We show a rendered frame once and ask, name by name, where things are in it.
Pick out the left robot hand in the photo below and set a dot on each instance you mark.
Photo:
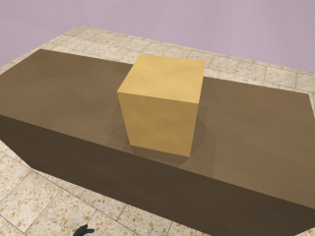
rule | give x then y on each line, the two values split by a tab
83	230

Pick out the pedestal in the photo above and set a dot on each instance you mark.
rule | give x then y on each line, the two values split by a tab
251	169

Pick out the carton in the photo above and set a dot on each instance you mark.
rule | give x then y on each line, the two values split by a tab
159	100

